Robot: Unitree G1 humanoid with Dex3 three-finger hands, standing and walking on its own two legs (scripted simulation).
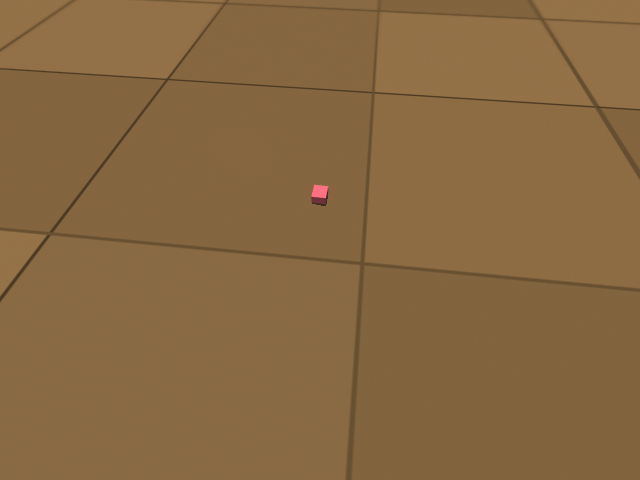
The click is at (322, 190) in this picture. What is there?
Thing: small box
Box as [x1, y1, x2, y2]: [311, 185, 327, 203]
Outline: 314,185 311,196 311,202 325,203 327,195 327,186
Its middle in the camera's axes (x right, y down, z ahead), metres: -0.02 -0.19 +1.79
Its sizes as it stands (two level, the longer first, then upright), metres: 0.081 0.066 0.037
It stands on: the floor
